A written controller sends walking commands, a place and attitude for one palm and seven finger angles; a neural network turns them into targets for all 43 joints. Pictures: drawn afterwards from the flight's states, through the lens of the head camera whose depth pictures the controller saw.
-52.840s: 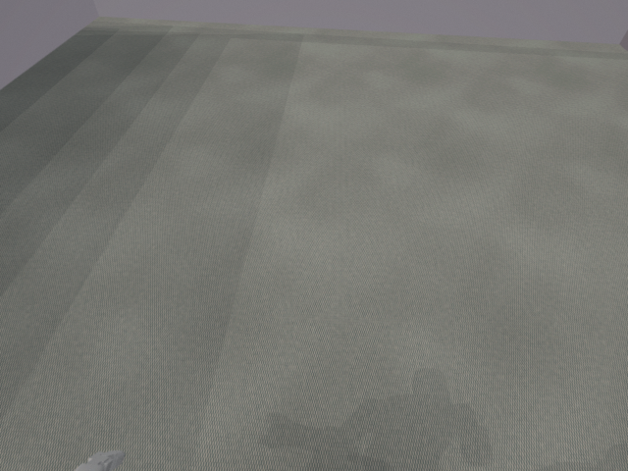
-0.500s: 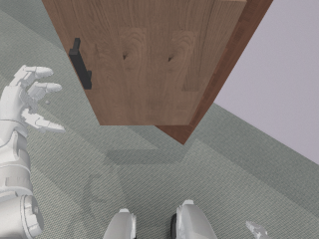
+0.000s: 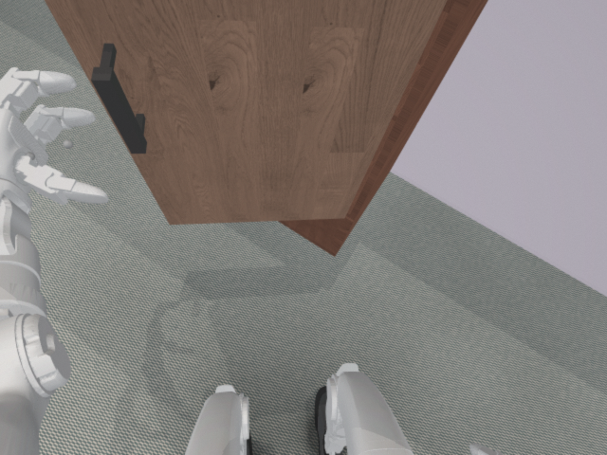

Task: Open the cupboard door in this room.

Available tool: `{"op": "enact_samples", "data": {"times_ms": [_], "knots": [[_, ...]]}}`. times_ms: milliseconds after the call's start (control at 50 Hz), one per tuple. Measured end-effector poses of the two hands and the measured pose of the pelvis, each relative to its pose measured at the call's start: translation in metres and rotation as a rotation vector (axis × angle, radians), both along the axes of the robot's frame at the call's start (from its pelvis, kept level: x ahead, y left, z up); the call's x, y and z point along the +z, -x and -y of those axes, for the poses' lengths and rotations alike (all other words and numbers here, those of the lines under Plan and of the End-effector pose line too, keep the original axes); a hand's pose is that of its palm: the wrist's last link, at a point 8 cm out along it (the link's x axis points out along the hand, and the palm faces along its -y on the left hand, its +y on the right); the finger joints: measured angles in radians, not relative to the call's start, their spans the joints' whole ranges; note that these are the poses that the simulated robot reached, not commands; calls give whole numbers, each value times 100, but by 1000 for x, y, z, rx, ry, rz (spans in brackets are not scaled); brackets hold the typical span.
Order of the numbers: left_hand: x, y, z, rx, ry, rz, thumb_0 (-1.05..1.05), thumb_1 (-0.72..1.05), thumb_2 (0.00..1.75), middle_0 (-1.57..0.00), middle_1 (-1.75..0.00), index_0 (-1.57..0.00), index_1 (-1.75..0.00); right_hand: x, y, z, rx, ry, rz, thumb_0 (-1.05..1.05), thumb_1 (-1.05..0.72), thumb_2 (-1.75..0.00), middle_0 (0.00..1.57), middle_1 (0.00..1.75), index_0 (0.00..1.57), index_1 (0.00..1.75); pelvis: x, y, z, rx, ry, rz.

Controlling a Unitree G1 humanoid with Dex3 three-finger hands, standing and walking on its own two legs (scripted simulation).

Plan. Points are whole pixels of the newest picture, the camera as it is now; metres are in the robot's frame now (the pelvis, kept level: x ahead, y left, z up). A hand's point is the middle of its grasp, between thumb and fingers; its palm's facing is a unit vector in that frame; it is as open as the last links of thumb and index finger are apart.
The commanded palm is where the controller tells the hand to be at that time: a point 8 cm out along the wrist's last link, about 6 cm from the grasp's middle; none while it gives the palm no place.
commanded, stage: move the hooked fingers beside the handle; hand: left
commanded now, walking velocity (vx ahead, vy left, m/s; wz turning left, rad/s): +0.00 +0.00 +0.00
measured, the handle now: (124, 103) +0.54 +0.21 +0.06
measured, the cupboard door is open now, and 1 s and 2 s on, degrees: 38 38 38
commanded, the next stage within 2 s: slide the fingers in behind the handle in 0.80 s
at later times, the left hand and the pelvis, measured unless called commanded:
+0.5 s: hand (65, 146) +0.48 +0.27 +0.06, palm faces +0.01 -1.00 -0.02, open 14.0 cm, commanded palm +0.46 +0.30 +0.05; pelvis +0.00 +0.00 +0.00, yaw +0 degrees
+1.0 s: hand (71, 144) +0.48 +0.26 +0.05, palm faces +0.02 -1.00 -0.01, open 14.0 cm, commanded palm +0.46 +0.30 +0.05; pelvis +0.01 +0.00 +0.00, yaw -1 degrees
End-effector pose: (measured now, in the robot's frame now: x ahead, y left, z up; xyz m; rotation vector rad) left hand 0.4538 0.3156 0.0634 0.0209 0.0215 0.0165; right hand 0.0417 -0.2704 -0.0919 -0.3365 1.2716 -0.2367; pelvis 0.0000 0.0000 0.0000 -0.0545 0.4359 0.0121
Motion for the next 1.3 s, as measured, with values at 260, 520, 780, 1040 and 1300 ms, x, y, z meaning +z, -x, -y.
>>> {"op": "enact_samples", "data": {"times_ms": [260,520,780,1040,1300], "knots": [[-4,-4,2,15,0,-13,-1,-50,30,-30,-120,-30,-120,2,12,-4,-41,-21,-31,0,-90,-90,20,30,20,30,2,-2,0,-18,-2,-4],[-6,-2,-4,-6,4,-14,-1,-50,30,-30,-120,-30,-120,2,-4,-2,0,3,-23,0,-90,-90,20,30,20,30,1,-3,-1,2,7,-6],[-8,-11,-5,7,-6,-3,-2,-50,30,-30,-120,-30,-120,1,-10,-7,-9,-3,-9,0,-90,-90,20,30,20,30,-1,-6,-4,-5,12,-17],[-8,-4,3,-2,9,-10,-1,-50,30,-30,-120,-30,-120,2,-4,-12,-21,-25,-32,0,-90,-90,20,30,20,30,4,-9,-5,-4,10,-6],[-8,-4,20,-2,10,0,-2,-50,30,-30,-120,-30,-120,4,-12,-9,-14,-19,7,0,-90,-90,20,30,20,30,5,-8,-3,-4,5,5]]}}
